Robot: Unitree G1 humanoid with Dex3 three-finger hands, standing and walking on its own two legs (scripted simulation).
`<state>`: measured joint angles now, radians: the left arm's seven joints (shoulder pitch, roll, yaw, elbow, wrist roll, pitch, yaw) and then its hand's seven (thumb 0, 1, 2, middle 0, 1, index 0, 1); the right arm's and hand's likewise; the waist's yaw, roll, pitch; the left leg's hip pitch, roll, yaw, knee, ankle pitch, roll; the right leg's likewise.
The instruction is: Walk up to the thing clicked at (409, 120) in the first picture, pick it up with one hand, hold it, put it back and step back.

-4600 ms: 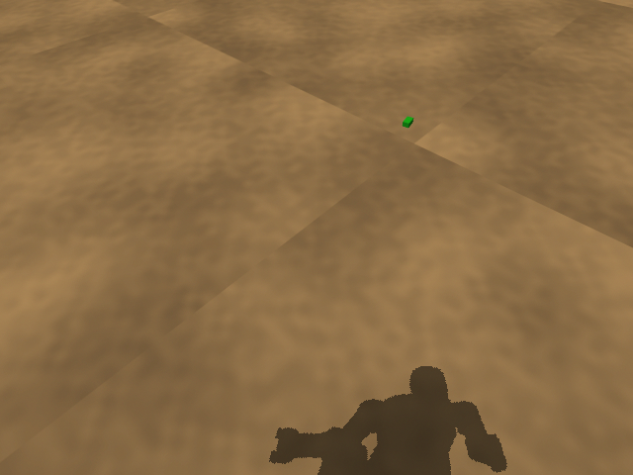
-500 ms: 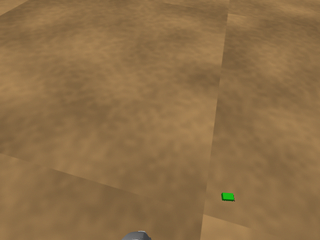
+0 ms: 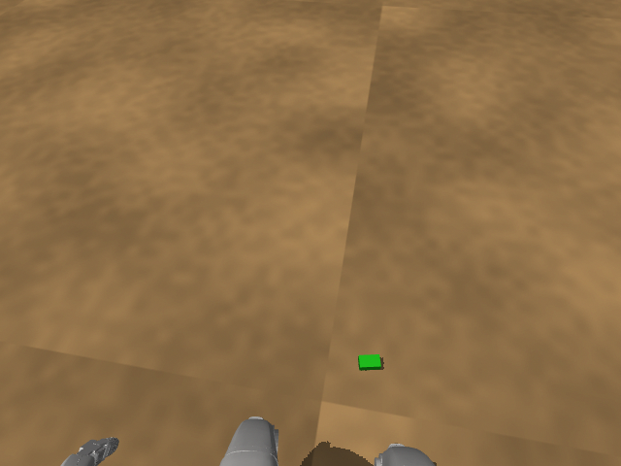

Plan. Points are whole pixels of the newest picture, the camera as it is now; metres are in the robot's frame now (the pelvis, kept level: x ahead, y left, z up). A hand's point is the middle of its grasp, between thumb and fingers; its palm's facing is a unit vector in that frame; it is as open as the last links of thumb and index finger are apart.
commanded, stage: walk up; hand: left
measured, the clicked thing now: (369, 362) +0.49 -0.11 -0.71
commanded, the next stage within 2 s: none
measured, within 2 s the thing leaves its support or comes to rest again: neither
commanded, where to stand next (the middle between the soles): +0.11 -0.36 m, yaw +5 degrees
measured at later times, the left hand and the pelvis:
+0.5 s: hand out of the picture +0.11 +0.10 -0.14, palm faces -0.06 -0.94 -0.34, open 7.3 cm; pelvis +0.00 -0.20 +0.01, yaw +0 degrees
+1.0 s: hand out of the picture +0.01 -0.12 -0.13, palm faces +0.10 -0.92 -0.37, open 7.3 cm; pelvis +0.02 -0.40 +0.02, yaw +5 degrees
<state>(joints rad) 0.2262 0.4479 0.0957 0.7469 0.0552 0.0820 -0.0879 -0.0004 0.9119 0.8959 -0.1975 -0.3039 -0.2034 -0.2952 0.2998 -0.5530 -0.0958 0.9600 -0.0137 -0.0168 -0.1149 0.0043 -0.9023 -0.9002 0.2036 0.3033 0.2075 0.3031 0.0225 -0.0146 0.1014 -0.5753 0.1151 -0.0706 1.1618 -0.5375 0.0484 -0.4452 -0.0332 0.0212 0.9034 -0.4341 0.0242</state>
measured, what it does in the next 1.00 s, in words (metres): steps to the right: left foot, then right foot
